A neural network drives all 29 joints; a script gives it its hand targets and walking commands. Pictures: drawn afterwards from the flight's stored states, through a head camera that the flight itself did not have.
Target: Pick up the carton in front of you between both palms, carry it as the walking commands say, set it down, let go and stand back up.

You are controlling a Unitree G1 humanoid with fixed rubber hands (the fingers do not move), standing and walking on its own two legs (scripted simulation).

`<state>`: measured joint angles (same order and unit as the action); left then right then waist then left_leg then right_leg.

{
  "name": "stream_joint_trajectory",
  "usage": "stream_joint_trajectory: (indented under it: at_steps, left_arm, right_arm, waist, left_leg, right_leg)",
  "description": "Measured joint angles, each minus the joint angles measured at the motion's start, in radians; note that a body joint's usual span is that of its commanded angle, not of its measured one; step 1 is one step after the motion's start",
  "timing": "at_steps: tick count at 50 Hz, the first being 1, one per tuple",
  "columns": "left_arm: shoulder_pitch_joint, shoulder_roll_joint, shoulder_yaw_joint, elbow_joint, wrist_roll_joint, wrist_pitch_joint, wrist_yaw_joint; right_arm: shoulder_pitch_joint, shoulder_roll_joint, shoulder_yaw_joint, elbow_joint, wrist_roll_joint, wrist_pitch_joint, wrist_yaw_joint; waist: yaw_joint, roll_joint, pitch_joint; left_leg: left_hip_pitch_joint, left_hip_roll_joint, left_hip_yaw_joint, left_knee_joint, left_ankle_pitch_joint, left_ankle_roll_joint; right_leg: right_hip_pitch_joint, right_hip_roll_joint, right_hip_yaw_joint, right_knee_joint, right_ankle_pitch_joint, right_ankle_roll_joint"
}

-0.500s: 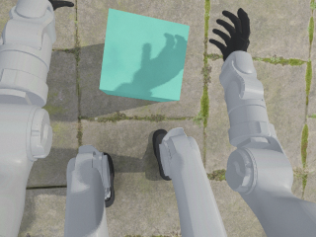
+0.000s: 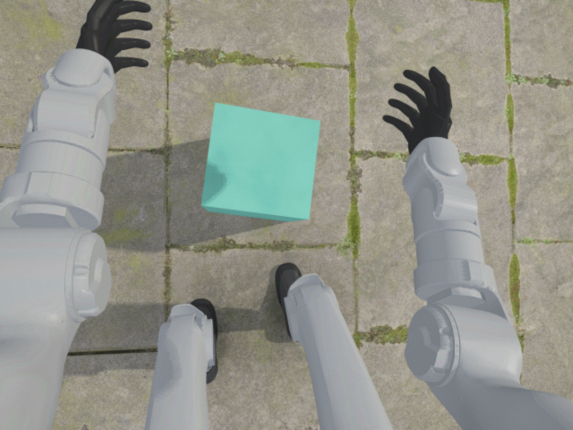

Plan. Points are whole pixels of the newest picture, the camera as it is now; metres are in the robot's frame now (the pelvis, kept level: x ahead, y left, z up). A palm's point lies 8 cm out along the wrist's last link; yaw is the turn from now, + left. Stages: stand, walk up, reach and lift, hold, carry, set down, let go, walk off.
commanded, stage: let go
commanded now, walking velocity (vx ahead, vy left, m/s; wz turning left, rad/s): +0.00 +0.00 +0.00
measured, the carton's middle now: (257, 172) +0.48 -0.08 -0.48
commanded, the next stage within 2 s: stand in 1.46 s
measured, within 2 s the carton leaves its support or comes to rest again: neither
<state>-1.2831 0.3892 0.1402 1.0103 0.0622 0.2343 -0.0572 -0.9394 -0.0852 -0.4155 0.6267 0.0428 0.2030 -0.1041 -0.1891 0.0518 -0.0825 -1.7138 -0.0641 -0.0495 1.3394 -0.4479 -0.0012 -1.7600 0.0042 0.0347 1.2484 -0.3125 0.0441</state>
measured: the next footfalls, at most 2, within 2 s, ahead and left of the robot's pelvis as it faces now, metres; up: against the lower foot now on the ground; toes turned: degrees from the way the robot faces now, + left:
none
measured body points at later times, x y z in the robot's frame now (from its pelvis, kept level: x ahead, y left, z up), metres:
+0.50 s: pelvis +0.05 -0.03 +0.12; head +0.26 -0.02 +0.52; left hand +0.43 +0.15 +0.01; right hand +0.35 -0.27 +0.02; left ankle +0.05 +0.11 -0.57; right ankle +0.11 -0.14 -0.57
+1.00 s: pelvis +0.11 +0.00 +0.17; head +0.15 +0.00 +0.62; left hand +0.30 +0.22 +0.09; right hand +0.27 -0.24 +0.09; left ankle +0.06 +0.11 -0.57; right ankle +0.11 -0.14 -0.57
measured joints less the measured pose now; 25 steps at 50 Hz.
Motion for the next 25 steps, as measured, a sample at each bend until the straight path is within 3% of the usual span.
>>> stream_joint_trajectory:
  at_steps: [7,14,19,25]
  left_arm:
    - [0.095,-0.058,0.064,-0.037,0.059,-0.027,0.009]
    - [0.407,-0.192,0.098,-0.233,0.091,-0.051,0.102]
    - [0.648,-0.256,0.087,-0.365,0.078,-0.074,0.153]
    - [0.858,-0.261,0.057,-0.422,0.045,-0.124,0.15]
  right_arm:
    - [0.079,0.014,0.0,-0.008,-0.061,-0.026,0.045]
    - [0.326,0.0,0.079,-0.071,-0.115,-0.059,0.136]
    - [0.498,-0.049,0.167,-0.1,-0.103,-0.081,0.196]
    - [0.681,-0.095,0.258,-0.126,-0.065,-0.118,0.222]
  waist:
    - [0.017,-0.007,-0.019]
    - [0.049,-0.03,-0.034]
    - [0.06,-0.054,-0.005]
    - [0.067,-0.07,0.024]
  left_leg:
    - [0.123,0.0,-0.006,-0.148,0.046,-0.005]
    - [0.316,0.0,-0.017,-0.306,0.08,-0.016]
    - [0.511,0.005,-0.027,-0.419,0.099,-0.024]
    - [0.739,0.022,-0.032,-0.528,0.104,-0.03]
  right_leg:
    - [0.12,-0.004,0.0,-0.137,0.037,-0.008]
    - [0.305,-0.009,-0.005,-0.269,0.055,-0.026]
    - [0.492,-0.009,-0.012,-0.36,0.061,-0.039]
    - [0.711,0.002,-0.016,-0.452,0.059,-0.051]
